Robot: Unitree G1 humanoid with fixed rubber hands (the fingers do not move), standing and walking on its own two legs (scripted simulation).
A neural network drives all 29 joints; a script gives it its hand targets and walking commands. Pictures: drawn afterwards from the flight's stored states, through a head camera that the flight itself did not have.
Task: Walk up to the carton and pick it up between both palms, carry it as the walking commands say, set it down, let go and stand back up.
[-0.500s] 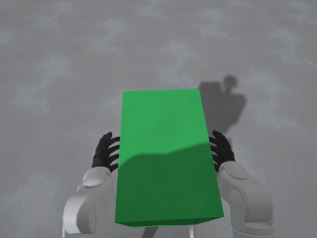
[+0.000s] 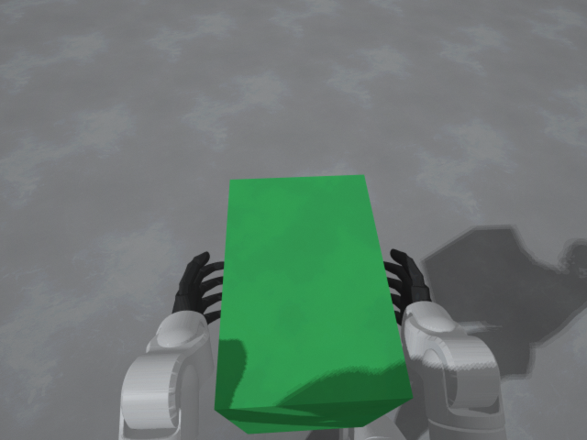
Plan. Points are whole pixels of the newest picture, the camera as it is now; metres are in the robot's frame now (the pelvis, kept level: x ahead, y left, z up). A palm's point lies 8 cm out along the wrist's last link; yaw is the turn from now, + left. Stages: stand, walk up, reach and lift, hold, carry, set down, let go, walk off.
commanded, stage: carry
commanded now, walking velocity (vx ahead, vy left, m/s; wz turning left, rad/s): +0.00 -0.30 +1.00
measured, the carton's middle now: (301, 313) +0.28 +0.00 -0.01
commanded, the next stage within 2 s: none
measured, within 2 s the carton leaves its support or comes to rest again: neither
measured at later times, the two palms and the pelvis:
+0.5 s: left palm (234, 405) +0.16 +0.08 +0.07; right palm (425, 281) +0.29 -0.15 +0.07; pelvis +0.00 -0.16 -0.01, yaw +30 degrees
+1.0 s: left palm (321, 438) +0.13 -0.01 +0.08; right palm (438, 256) +0.33 -0.18 +0.07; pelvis +0.06 -0.28 +0.00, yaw +50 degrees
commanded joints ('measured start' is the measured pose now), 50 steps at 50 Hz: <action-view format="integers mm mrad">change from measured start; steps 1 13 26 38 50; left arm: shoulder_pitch -402 -223 -295 -315 -340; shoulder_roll -1011 -917 -894 -973 -942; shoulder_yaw -594 -492 -567 -595 -497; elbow -150 -93 -131 -153 -100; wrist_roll -287 -238 -242 -296 -230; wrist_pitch -52 -33 -17 -50 -47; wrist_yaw -150 -133 -122 -153 -159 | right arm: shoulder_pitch -424 -388 -272 -330 -442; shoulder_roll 906 813 831 860 901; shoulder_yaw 504 578 483 514 561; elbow -263 -295 -130 -258 -188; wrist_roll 271 304 242 242 285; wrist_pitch -79 -26 -34 -68 -48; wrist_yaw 163 141 141 134 133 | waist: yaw -27 14 -45 -9 2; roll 136 -329 440 242 -188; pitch -268 -382 -278 -364 -345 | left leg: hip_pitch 258 -382 519 93 -3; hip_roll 226 -19 539 112 -36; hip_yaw -250 43 -782 -178 49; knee -127 720 -226 -27 3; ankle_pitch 552 -415 655 428 -119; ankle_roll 116 -58 269 49 -30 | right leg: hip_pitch -88 593 -284 290 441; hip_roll -15 -418 -13 56 -235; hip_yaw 69 325 -62 -53 102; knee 22 -804 -85 -595 -745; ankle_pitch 81 414 -302 138 351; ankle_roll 9 -292 42 -24 -164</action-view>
